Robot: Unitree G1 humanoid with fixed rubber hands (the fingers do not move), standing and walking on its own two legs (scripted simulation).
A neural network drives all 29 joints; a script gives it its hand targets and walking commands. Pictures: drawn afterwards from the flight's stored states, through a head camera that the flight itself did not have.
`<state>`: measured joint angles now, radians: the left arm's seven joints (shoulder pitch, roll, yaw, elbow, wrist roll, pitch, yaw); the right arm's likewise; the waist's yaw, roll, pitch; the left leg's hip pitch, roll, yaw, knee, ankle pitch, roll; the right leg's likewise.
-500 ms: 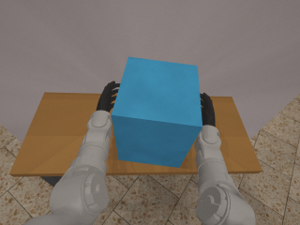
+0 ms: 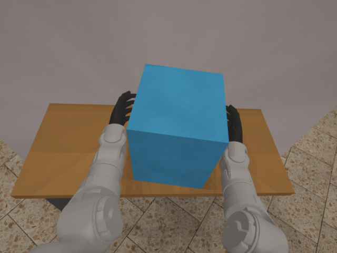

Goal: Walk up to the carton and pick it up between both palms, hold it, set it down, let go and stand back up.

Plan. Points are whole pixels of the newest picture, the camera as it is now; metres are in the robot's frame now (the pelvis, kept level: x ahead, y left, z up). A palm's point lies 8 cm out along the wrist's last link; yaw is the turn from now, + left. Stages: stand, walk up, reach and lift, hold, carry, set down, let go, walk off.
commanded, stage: reach and lift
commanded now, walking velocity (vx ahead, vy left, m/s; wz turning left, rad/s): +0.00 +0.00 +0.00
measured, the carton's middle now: (175, 130) +0.43 -0.01 +0.02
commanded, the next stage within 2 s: none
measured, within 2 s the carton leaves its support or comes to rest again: leaves its support in 0.38 s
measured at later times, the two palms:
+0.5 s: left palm (120, 119) +0.41 +0.13 +0.08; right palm (238, 132) +0.39 -0.16 +0.08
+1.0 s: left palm (116, 124) +0.39 +0.14 +0.08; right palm (239, 136) +0.37 -0.15 +0.08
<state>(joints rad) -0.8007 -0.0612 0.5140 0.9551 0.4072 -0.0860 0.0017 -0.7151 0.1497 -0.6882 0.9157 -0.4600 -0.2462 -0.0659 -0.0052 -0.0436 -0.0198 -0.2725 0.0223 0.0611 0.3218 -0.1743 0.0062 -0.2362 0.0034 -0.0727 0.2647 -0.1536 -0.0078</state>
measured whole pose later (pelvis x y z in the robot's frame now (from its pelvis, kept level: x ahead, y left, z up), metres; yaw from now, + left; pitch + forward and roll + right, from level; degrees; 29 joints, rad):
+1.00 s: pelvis -0.02 -0.01 +0.00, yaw +0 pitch +9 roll -1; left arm -0.80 -0.02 0.38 1.03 0.29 -0.17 0.09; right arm -0.75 0.03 -0.51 1.12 -0.32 -0.40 -0.13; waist 0.00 -0.04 -0.11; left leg -0.34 0.03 0.05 0.31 -0.12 0.00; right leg -0.30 0.01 -0.09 0.23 -0.10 -0.02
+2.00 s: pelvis -0.05 +0.00 +0.00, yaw +1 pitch -7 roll -1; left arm -0.80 -0.04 0.31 0.46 0.33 0.55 0.05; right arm -0.80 -0.02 -0.19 0.82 0.08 0.13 -0.14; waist -0.07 -0.07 0.04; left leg -0.06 0.01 0.04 0.34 -0.15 0.02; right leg -0.01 -0.01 -0.09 0.27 -0.13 0.00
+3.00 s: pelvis -0.04 +0.00 +0.00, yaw +2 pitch -9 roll -1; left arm -0.79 -0.02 0.32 0.26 0.35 0.76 0.00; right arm -0.85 -0.07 -0.05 0.68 0.24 0.33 -0.22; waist -0.10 -0.06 0.02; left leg -0.02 0.02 0.03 0.36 -0.18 0.01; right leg 0.04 0.00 -0.10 0.27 -0.15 -0.01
